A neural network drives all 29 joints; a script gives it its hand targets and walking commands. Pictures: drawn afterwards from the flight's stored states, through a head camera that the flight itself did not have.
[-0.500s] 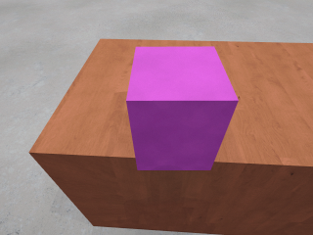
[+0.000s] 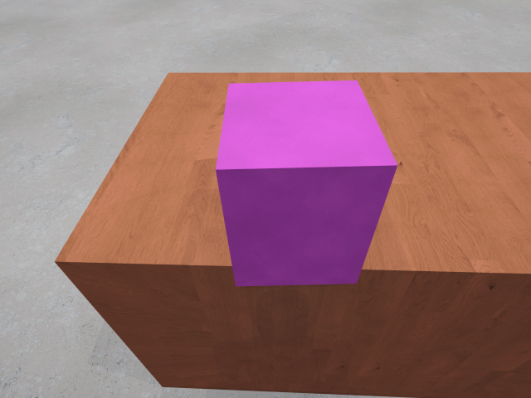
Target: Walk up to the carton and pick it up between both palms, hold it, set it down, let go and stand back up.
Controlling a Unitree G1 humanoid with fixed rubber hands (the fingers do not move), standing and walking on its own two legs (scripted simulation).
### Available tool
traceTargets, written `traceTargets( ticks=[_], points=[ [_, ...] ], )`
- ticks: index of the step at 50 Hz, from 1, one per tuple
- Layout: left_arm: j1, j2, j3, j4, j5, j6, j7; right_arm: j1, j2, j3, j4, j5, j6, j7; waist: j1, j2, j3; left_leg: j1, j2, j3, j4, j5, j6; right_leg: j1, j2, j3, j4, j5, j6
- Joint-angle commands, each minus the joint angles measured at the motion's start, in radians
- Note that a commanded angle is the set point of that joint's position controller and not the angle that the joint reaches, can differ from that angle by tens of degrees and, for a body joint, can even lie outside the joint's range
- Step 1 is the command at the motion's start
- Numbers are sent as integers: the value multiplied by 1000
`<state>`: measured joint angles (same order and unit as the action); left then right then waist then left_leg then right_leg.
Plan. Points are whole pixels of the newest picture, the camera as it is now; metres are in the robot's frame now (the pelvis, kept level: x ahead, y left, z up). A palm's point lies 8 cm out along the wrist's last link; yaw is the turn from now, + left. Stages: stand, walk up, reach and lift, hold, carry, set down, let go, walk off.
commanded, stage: stand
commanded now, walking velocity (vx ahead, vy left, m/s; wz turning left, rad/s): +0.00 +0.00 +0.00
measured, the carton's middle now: (294, 186) +0.43 -0.03 +0.13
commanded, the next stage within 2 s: none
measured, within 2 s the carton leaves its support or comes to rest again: neither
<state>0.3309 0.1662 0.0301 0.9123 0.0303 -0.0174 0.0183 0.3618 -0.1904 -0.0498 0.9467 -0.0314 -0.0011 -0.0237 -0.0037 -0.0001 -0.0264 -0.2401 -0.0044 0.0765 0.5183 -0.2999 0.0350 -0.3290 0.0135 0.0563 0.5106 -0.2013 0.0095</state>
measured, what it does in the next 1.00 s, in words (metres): stands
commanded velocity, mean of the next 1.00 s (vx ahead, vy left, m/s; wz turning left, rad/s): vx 0.00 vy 0.00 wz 0.00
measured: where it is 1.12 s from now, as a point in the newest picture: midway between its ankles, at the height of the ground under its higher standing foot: outside the picture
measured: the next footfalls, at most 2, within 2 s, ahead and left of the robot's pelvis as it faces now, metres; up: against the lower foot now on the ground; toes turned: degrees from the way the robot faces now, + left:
none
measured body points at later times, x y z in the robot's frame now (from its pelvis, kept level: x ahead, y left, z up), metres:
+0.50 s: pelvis +0.00 +0.00 +0.00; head +0.00 +0.00 +0.45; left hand +0.00 +0.22 -0.16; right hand -0.02 -0.22 -0.16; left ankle -0.02 +0.10 -0.73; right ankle +0.04 -0.13 -0.73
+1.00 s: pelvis +0.00 +0.01 +0.00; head +0.00 +0.00 +0.45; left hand -0.01 +0.21 -0.16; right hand -0.03 -0.21 -0.16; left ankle -0.02 +0.10 -0.73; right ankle +0.04 -0.13 -0.73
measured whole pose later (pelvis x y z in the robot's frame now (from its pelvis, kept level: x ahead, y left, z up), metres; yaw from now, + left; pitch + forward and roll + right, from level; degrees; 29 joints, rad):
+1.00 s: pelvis +0.00 +0.01 +0.00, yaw +0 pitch -1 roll +0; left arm 0.31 0.11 0.00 1.12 0.02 0.00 0.04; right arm 0.35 -0.13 -0.02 1.11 -0.02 0.00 -0.04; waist -0.01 0.00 0.02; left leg -0.17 -0.02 0.08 0.47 -0.28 0.04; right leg -0.27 0.01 0.07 0.47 -0.18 0.02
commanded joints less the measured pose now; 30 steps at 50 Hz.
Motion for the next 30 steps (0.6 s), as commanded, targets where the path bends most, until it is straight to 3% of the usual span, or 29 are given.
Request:
traceTargets(
  ticks=[1, 30],
  points=[
    [39, 94, 19, -19, -2, -12, 5, 65, -99, -20, -14, 2, -10, -5, -1, -5, 59, -29, 109, -145, -146, 10, 56, -5, -61, 89, -91, 61, -47],
    [41, 43, -8, 154, -10, 5, 16, 72, -37, 8, 128, 7, -7, -15, -2, -5, 102, -3, 100, -132, -174, 11, 41, 28, -58, 83, -117, 62, -35]
  ],
)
